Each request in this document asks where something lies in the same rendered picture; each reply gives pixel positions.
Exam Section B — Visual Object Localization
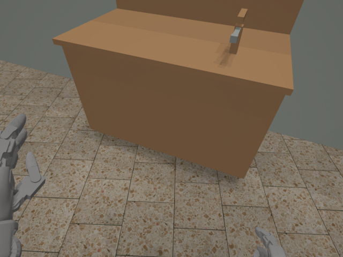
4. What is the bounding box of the tap lever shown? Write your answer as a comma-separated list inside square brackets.
[229, 27, 241, 43]

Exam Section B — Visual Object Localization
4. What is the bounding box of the counter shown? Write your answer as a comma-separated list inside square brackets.
[52, 0, 304, 178]

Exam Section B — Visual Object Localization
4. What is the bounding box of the robot left forearm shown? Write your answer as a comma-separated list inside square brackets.
[0, 220, 22, 257]

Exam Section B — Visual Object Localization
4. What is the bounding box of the robot right hand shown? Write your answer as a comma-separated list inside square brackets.
[253, 227, 287, 257]

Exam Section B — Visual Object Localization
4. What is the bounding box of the robot left hand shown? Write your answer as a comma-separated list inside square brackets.
[0, 113, 46, 221]

